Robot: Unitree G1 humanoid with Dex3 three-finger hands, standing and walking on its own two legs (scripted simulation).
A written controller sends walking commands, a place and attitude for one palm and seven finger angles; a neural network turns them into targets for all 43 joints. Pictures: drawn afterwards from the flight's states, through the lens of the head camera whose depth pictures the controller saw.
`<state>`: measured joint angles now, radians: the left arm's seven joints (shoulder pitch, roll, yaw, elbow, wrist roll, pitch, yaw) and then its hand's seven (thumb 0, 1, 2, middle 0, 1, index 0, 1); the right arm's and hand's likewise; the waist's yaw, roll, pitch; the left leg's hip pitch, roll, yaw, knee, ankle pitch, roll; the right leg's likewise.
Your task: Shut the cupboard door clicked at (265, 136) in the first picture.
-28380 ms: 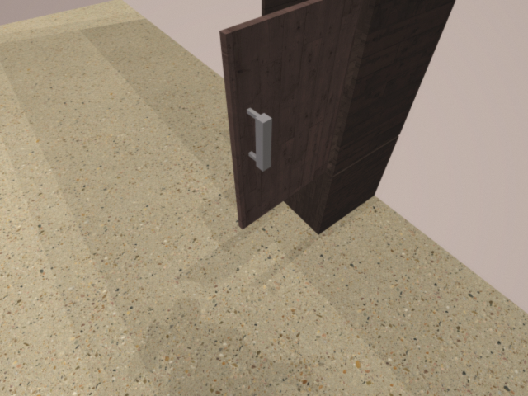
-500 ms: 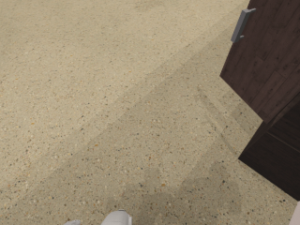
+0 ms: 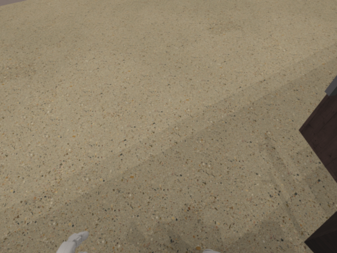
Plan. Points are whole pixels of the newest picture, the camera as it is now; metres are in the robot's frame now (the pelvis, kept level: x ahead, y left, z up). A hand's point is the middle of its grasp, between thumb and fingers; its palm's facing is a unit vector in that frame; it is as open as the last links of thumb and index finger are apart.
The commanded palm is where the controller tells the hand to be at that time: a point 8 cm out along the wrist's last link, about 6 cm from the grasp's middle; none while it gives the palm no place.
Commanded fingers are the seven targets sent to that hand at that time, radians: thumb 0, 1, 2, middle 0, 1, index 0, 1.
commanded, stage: walk to a spot facing it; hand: left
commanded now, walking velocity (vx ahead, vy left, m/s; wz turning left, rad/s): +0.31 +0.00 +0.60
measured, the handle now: out of the picture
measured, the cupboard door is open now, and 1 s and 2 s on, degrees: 68 68 68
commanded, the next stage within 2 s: turn to face it in 0.70 s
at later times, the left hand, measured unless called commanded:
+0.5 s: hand out of the picture +0.04 +0.17 -0.17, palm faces +0.42 -0.89 -0.17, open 7.4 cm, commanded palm none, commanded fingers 0.00 0.90 0.90 -0.20 -0.30 -0.20 -0.30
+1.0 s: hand (83, 162) +0.41 +0.31 -0.14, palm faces +0.40 -0.89 -0.22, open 7.4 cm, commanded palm none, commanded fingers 0.00 0.90 0.90 -0.20 -0.30 -0.20 -0.30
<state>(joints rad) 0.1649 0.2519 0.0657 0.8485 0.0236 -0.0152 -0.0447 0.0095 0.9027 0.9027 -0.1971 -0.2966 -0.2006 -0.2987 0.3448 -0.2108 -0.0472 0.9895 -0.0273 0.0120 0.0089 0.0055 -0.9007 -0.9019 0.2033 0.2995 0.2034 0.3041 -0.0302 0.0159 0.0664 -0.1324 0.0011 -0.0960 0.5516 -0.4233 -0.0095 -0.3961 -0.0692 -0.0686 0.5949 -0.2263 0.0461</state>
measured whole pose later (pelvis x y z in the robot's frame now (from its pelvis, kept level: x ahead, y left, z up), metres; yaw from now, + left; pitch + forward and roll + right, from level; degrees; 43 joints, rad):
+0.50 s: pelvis +0.18 +0.03 +0.00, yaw +20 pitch +0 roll +0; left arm 0.46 0.17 0.05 1.03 0.02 -0.04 -0.01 0.01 0.90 0.90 -0.20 -0.30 -0.20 -0.30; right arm 0.03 -0.22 -0.04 0.86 -0.04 0.00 0.06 0.01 -0.91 -0.90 0.19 0.30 0.19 0.30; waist 0.05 -0.03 0.13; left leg -0.45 0.02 0.15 0.62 -0.27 0.07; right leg -0.01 -0.19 -0.41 0.60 -0.48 0.07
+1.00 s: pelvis +0.36 +0.09 +0.01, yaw +26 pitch +0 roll +1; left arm 0.11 0.20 0.03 0.89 0.02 -0.01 -0.01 0.01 0.90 0.90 -0.19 -0.30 -0.20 -0.30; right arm 0.36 -0.15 -0.03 1.05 -0.03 -0.03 -0.02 0.01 -0.90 -0.90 0.20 0.30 0.20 0.30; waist -0.04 -0.02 0.06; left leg -0.08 -0.03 0.04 0.45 -0.37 0.02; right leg -0.37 -0.04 -0.05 0.56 -0.12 0.01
